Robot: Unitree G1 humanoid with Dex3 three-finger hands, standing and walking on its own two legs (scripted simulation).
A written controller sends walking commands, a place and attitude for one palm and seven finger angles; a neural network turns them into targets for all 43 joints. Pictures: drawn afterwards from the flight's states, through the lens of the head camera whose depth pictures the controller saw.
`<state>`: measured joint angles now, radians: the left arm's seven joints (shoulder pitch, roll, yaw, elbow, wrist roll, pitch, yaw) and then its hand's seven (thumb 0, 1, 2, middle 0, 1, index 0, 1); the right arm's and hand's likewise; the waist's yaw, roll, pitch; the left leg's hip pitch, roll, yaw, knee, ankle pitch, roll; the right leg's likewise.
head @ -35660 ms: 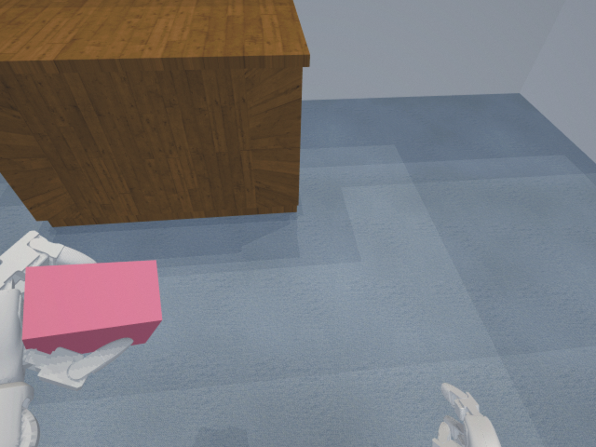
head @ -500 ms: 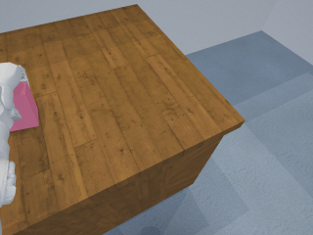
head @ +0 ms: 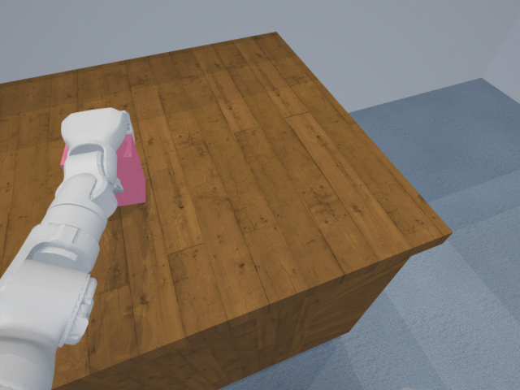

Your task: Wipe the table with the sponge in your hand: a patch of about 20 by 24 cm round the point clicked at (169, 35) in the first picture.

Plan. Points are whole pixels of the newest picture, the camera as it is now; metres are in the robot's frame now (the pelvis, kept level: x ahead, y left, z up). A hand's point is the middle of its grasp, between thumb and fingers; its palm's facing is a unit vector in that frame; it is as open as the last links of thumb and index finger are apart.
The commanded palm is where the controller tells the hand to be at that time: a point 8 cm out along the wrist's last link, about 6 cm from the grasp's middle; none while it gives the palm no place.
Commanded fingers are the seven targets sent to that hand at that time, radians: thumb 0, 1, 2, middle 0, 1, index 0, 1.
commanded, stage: slide across to the middle lane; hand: left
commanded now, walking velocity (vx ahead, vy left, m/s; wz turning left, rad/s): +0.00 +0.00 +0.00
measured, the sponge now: (111, 180) +0.43 +0.30 +0.05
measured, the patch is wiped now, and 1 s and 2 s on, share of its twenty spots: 0.40 0.45 0.60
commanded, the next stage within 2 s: wipe back along the middle lane in 0.06 s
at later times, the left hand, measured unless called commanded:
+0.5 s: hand (135, 164) +0.43 +0.24 +0.10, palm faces -0.07 +0.02 -1.00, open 10.4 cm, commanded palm +0.40 +0.22 +0.13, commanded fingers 0.00 0.10 1.30 -1.20 -1.60 -1.20 -1.60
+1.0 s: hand (141, 184) +0.39 +0.22 +0.09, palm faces -0.03 -0.01 -1.00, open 10.4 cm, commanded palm +0.35 +0.20 +0.12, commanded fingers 0.00 0.10 1.30 -1.20 -1.60 -1.20 -1.60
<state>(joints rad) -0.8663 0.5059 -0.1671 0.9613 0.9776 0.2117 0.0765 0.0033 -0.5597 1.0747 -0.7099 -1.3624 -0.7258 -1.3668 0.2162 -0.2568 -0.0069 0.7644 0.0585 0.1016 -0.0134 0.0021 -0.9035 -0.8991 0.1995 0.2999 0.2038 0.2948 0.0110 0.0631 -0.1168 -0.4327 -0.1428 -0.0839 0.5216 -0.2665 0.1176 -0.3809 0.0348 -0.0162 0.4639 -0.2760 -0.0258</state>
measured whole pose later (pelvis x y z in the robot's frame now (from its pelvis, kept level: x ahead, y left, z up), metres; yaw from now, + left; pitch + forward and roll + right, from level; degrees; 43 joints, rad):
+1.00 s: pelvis +0.00 -0.05 +0.01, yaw -3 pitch +7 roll -1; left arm -0.54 0.47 -0.14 0.65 0.95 0.38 0.09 0.00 -0.50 1.04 -0.65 -1.40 -0.66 -1.41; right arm 0.15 -0.29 0.02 0.67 0.10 0.18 -0.03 0.00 -0.91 -0.90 0.20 0.30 0.20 0.29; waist 0.02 0.07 -0.12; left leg -0.32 -0.07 -0.06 0.48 -0.28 0.06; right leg -0.28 0.10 0.02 0.42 -0.25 -0.08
